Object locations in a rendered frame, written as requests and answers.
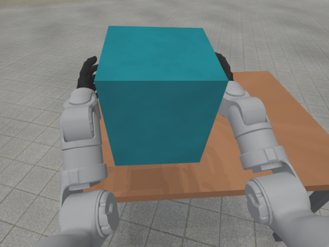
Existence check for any robot left forearm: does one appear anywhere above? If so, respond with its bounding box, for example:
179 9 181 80
59 87 107 231

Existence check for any carton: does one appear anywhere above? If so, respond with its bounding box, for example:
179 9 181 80
94 26 229 166

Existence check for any robot right hand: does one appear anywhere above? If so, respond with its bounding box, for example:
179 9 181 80
215 52 234 81

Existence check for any robot left upper arm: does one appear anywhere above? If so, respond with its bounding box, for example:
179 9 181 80
32 189 120 247

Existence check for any robot right upper arm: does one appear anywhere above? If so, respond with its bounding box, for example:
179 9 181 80
245 171 329 247

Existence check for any robot right forearm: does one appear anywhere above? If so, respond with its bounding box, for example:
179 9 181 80
218 81 310 205

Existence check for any table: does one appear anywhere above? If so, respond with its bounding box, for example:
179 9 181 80
83 71 329 242

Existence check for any robot left hand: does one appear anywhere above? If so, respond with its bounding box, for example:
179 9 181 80
77 56 98 98

